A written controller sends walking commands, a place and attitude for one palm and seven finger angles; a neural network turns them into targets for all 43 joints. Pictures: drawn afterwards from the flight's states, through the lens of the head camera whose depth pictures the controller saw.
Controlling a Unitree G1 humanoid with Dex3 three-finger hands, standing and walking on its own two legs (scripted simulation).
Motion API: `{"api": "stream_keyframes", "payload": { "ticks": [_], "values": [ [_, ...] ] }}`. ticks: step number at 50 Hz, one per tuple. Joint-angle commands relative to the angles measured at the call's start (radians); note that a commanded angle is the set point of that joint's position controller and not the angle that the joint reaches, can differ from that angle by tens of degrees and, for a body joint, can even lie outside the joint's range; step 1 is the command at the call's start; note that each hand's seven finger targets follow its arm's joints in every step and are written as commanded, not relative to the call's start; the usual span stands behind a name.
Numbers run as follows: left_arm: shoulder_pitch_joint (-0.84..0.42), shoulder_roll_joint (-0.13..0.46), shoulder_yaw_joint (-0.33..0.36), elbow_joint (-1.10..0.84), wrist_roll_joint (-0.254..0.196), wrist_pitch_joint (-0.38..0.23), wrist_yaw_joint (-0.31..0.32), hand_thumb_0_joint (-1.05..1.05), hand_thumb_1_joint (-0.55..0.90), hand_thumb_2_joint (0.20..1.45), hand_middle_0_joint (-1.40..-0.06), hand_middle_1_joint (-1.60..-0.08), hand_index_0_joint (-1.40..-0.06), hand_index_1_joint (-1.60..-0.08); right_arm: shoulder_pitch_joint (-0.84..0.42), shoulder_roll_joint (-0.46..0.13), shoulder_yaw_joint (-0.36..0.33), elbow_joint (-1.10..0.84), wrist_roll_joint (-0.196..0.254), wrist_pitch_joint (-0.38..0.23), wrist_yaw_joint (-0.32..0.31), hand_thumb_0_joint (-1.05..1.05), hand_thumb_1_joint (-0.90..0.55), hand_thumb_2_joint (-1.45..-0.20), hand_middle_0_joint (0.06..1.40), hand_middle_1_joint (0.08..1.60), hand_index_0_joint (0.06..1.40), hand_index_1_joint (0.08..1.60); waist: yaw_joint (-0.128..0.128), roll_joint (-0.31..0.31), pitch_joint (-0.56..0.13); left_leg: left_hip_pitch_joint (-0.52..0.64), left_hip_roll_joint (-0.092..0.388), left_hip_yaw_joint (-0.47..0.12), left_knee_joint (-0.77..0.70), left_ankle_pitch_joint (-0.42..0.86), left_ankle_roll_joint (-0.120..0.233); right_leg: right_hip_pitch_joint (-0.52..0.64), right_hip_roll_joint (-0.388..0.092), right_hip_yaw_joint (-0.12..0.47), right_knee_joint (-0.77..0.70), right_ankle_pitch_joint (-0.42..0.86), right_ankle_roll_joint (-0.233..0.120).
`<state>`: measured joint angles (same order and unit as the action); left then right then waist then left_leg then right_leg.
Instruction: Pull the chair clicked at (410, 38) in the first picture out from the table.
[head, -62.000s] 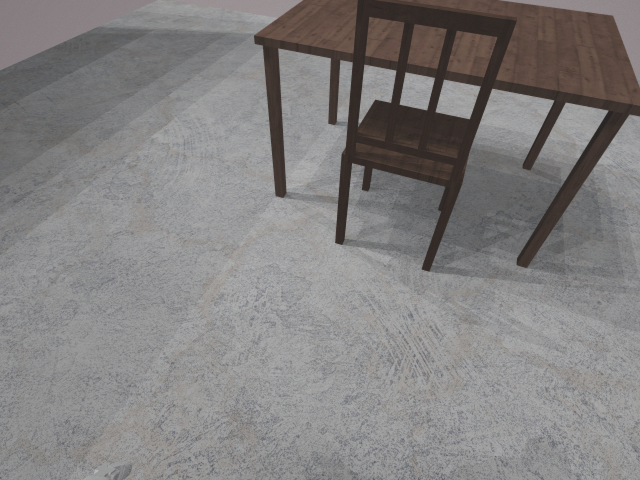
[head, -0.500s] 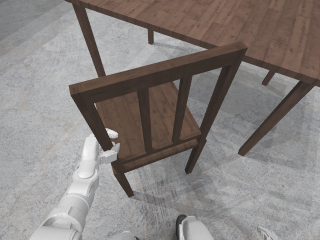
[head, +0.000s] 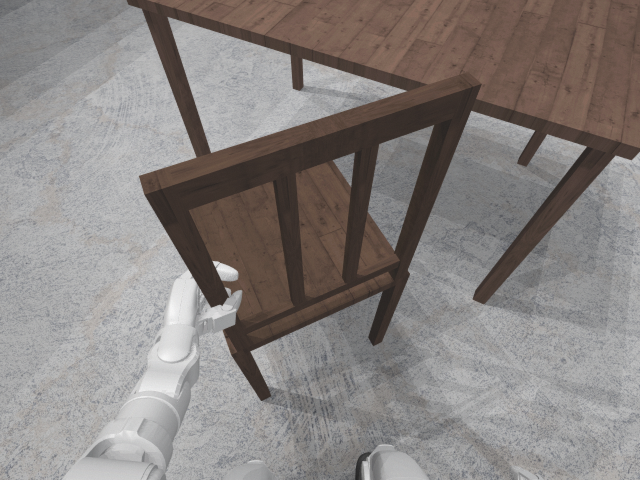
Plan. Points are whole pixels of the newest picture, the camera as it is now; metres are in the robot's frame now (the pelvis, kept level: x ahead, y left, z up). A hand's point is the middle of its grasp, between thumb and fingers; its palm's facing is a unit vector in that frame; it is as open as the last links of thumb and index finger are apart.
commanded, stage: step backward, pulling the chair out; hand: left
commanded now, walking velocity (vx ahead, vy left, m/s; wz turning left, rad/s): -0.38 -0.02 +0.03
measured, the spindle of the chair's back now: (292, 251) +0.42 +0.05 -0.03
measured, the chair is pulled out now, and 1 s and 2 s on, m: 0.35 0.42 0.42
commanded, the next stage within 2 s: stop walking, hand still on the chair in 0.62 s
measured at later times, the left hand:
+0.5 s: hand (226, 344) +0.29 +0.13 -0.06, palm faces +0.02 -0.98 -0.19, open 5.8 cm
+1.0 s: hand (225, 366) +0.26 +0.13 -0.05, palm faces -0.01 -0.98 -0.18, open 5.8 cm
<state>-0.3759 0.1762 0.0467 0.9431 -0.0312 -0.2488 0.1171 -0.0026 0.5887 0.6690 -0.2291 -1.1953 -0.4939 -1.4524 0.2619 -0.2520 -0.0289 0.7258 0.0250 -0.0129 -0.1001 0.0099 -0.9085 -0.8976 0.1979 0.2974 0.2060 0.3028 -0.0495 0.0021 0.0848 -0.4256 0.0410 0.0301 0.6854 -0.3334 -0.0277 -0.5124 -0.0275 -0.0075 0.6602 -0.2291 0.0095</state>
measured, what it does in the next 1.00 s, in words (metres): steps on the spot: right foot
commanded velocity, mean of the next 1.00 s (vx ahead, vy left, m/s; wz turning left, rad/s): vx -0.18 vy -0.01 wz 0.04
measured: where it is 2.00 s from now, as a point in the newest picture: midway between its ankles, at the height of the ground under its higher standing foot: outside the picture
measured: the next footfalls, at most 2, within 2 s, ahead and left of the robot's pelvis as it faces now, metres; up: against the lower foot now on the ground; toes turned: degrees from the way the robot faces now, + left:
right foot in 0.44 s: +0.02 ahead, -0.13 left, +0.00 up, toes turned -4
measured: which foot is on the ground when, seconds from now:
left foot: down 0.00-1.00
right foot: down 0.00-0.30, up 0.32-0.42, down 0.44-1.00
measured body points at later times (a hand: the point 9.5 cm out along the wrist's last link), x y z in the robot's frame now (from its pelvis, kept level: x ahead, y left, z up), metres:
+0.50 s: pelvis -0.04 +0.00 +0.01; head +0.02 +0.00 +0.45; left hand +0.28 +0.19 -0.04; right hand +0.06 -0.24 -0.12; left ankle +0.01 +0.14 -0.72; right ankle -0.02 -0.12 -0.72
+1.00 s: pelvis -0.05 +0.01 +0.01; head +0.00 +0.01 +0.46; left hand +0.26 +0.18 -0.04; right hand +0.05 -0.25 -0.10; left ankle +0.01 +0.14 -0.72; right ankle -0.02 -0.12 -0.72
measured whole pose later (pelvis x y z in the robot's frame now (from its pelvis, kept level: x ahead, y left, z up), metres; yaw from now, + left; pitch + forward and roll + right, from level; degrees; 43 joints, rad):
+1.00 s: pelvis -0.05 +0.01 +0.01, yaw -2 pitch +0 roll +0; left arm -0.20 0.16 -0.02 0.77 -0.04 -0.13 0.13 -0.01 0.61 0.67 -0.13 -1.16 -0.47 -1.44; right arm 0.25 -0.22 0.03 0.67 0.03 0.01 -0.14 0.01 -0.91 -0.90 0.20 0.30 0.20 0.30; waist -0.04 -0.01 0.10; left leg -0.34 0.06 0.05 0.54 -0.20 -0.01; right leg -0.30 -0.03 -0.03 0.53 -0.23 0.02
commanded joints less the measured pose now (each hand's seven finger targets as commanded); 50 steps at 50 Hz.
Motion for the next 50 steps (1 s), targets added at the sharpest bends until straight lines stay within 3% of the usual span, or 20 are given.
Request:
{"api": "stream_keyframes", "payload": {
  "ticks": [1,3,6,9,11,13,14,16,18,20,23,24,25,28,35,39,43,45,48,50],
  "values": [
    [-0.342,0.178,0.004,-0.181,0.052,-0.08,0.007,0.0,0.9,0.9,-0.5,-1.45,-0.5,-1.45,0.032,-0.144,-0.053,-0.061,-0.008,-0.032,-0.012,0.0,-0.9,-0.9,0.2,0.3,0.2,0.3,-0.022,0.0,-0.447,0.142,0.129,-0.088,-0.058,0.462,0.0,0.329,-0.174,0.161,-0.061,0.652,-0.083],
    [-0.305,0.215,0.033,-0.187,0.045,-0.082,0.009,0.0,0.9,0.9,-0.5,-1.45,-0.5,-1.45,0.006,-0.132,-0.054,-0.072,-0.003,-0.025,-0.013,0.0,-0.9,-0.9,0.2,0.3,0.2,0.3,-0.01,0.0,-0.501,0.139,0.086,-0.065,-0.014,0.249,-0.008,0.339,-0.223,0.207,-0.122,0.576,-0.096],
    [-0.24,0.235,0.048,-0.17,0.037,-0.072,0.012,0.0,0.9,0.9,-0.5,-1.45,-0.5,-1.45,-0.016,-0.127,-0.043,-0.079,0.001,-0.016,-0.012,0.0,-0.9,-0.9,0.2,0.3,0.2,0.3,0.007,-0.048,-0.477,0.078,0.021,-0.061,0.024,-0.077,-0.01,0.352,-0.294,0.266,-0.222,0.466,-0.121],
    [-0.231,0.223,0.043,-0.197,0.039,-0.059,0.015,0.0,0.9,0.9,-0.5,-1.45,-0.5,-1.45,-0.041,-0.127,-0.031,-0.098,0.005,-0.011,-0.01,0.0,-0.9,-0.9,0.2,0.3,0.2,0.3,0.012,-0.105,-0.448,0.071,0.01,-0.079,0.007,-0.119,0.002,0.312,-0.302,0.239,-0.271,0.264,-0.121],
    [-0.188,0.195,0.028,-0.205,0.03,-0.041,0.014,0.0,0.9,0.9,-0.5,-1.45,-0.5,-1.45,-0.03,-0.131,-0.021,-0.104,0.006,-0.005,-0.013,0.0,-0.9,-0.9,0.2,0.3,0.2,0.3,0.002,-0.097,-0.441,0.135,0.043,-0.09,-0.163,0.0,0.02,0.289,-0.222,0.155,-0.226,0.188,-0.076],
    [-0.213,0.142,-0.017,-0.257,0.027,-0.043,0.007,0.0,0.9,0.9,-0.5,-1.45,-0.5,-1.45,-0.065,-0.141,-0.017,-0.138,0.003,-0.004,-0.022,0.0,-0.9,-0.9,0.2,0.3,0.2,0.3,0.005,0.081,-0.411,0.128,0.157,-0.179,-0.274,0.141,0.068,0.239,-0.077,0.041,-0.081,0.064,-0.004],
    [-0.227,0.113,-0.038,-0.263,0.025,-0.042,0.005,0.0,0.9,0.9,-0.5,-1.45,-0.5,-1.45,-0.086,-0.134,-0.014,-0.153,0.003,0.004,-0.02,0.0,-0.9,-0.9,0.2,0.3,0.2,0.3,0.014,0.166,-0.394,0.073,0.225,-0.21,-0.313,0.152,0.096,0.253,-0.04,0.01,0.026,-0.011,0.0],
    [-0.24,0.1,-0.047,-0.265,0.022,-0.026,0.002,0.0,0.9,0.9,-0.5,-1.45,-0.5,-1.45,-0.095,-0.125,-0.012,-0.162,-0.002,0.018,-0.014,0.0,-0.9,-0.9,0.2,0.3,0.2,0.3,0.03,0.244,-0.336,-0.01,0.302,-0.271,-0.385,-0.017,0.136,0.244,-0.014,0.005,0.136,-0.161,-0.011],
    [-0.29,0.099,-0.051,-0.262,0.023,-0.017,0.001,0.0,0.9,0.9,-0.5,-1.45,-0.5,-1.45,-0.063,-0.12,-0.013,-0.145,-0.006,0.014,-0.014,0.0,-0.9,-0.9,0.2,0.3,0.2,0.3,0.026,0.227,-0.305,0.038,0.298,-0.231,-0.303,0.155,0.143,0.231,-0.024,0.009,0.104,-0.119,-0.013],
    [-0.31,0.114,-0.043,-0.219,0.024,-0.015,0.001,0.0,0.9,0.9,-0.5,-1.45,-0.5,-1.45,-0.022,-0.131,-0.018,-0.119,-0.004,0.001,-0.012,0.0,-0.9,-0.9,0.2,0.3,0.2,0.3,0.018,0.148,-0.305,0.128,0.258,-0.18,-0.192,0.331,0.114,0.227,-0.028,0.014,-0.039,0.021,-0.014],
    [-0.324,0.107,-0.06,-0.16,0.036,-0.027,-0.007,0.0,0.9,0.9,-0.5,-1.45,-0.5,-1.45,-0.012,-0.128,-0.014,-0.087,-0.01,-0.009,-0.017,0.0,-0.9,-0.9,0.2,0.3,0.2,0.3,0.011,0.123,-0.337,0.209,0.201,-0.126,-0.136,0.408,0.061,0.234,-0.072,0.048,-0.148,0.239,-0.027],
    [-0.335,0.138,-0.046,-0.185,0.042,-0.035,-0.005,0.0,0.9,0.9,-0.5,-1.45,-0.5,-1.45,-0.005,-0.132,-0.012,-0.084,-0.013,-0.009,-0.021,0.0,-0.9,-0.9,0.2,0.3,0.2,0.3,0.003,0.15,-0.377,0.248,0.191,-0.103,-0.139,0.483,0.052,0.253,-0.08,0.052,-0.127,0.339,-0.025],
    [-0.317,0.17,-0.016,-0.16,0.033,-0.03,0.0,0.0,0.9,0.9,-0.5,-1.45,-0.5,-1.45,-0.005,-0.139,-0.02,-0.08,-0.005,-0.008,-0.023,0.0,-0.9,-0.9,0.2,0.3,0.2,0.3,0.007,0.109,-0.422,0.257,0.185,-0.102,-0.112,0.519,0.047,0.295,-0.077,0.052,-0.118,0.384,-0.025],
    [-0.293,0.191,0.006,-0.139,0.023,-0.028,0.002,0.0,0.9,0.9,-0.5,-1.45,-0.5,-1.45,-0.04,-0.113,-0.013,-0.105,0.002,0.001,-0.024,0.0,-0.9,-0.9,0.2,0.3,0.2,0.3,0.009,0.017,-0.449,0.194,0.13,-0.064,-0.09,0.347,0.021,0.336,-0.151,0.13,-0.147,0.407,-0.048],
    [-0.251,0.22,0.028,-0.11,0.005,-0.012,0.012,0.0,0.9,0.9,-0.5,-1.45,-0.5,-1.45,-0.069,-0.115,-0.003,-0.116,0.016,0.007,-0.026,0.0,-0.9,-0.9,0.2,0.3,0.2,0.3,0.023,-0.105,-0.331,0.152,0.042,-0.063,-0.05,0.009,0.018,0.208,-0.245,0.188,-0.3,0.007,-0.091],
    [-0.269,0.166,-0.004,-0.337,0.005,-0.016,0.016,0.0,0.9,0.9,-0.5,-1.45,-0.5,-1.45,-0.105,-0.103,0.014,-0.167,0.009,-0.009,-0.037,0.0,-0.9,-0.9,0.2,0.3,0.2,0.3,0.021,-0.003,-0.34,0.209,0.09,-0.112,-0.185,0.061,0.056,0.228,-0.146,0.097,-0.223,-0.084,-0.047],
    [-0.191,0.103,-0.05,-0.386,0.005,0.022,0.014,0.0,0.9,0.9,-0.5,-1.45,-0.5,-1.45,-0.103,-0.095,0.027,-0.188,0.007,-0.007,-0.04,0.0,-0.9,-0.9,0.2,0.3,0.2,0.3,0.03,0.164,-0.274,0.12,0.16,-0.202,-0.37,-0.162,0.101,0.277,-0.034,0.03,-0.141,-0.213,-0.016],
    [-0.168,0.12,-0.041,-0.419,0.008,0.032,0.015,0.0,0.9,0.9,-0.5,-1.45,-0.5,-1.45,-0.097,-0.098,0.026,-0.183,0.004,-0.013,-0.043,0.0,-0.9,-0.9,0.2,0.3,0.2,0.3,0.033,0.186,-0.273,0.129,0.158,-0.192,-0.374,-0.122,0.101,0.303,-0.03,0.025,-0.148,-0.136,-0.017],
    [-0.109,0.109,-0.051,-0.447,0.012,0.046,0.011,0.0,0.9,0.9,-0.5,-1.45,-0.5,-1.45,-0.077,-0.095,0.025,-0.178,-0.001,-0.03,-0.041,0.0,-0.9,-0.9,0.2,0.3,0.2,0.3,0.031,0.113,-0.339,0.233,0.131,-0.119,-0.283,0.123,0.076,0.346,-0.057,0.046,-0.197,0.053,-0.021],
    [-0.078,0.112,-0.055,-0.444,0.018,0.06,0.008,0.0,0.9,0.9,-0.5,-1.45,-0.5,-1.45,-0.082,-0.098,0.024,-0.171,-0.005,-0.037,-0.04,0.0,-0.9,-0.9,0.2,0.3,0.2,0.3,0.03,0.143,-0.327,0.232,0.124,-0.105,-0.295,0.116,0.059,0.338,-0.063,0.047,-0.204,0.047,-0.02]
  ]
}}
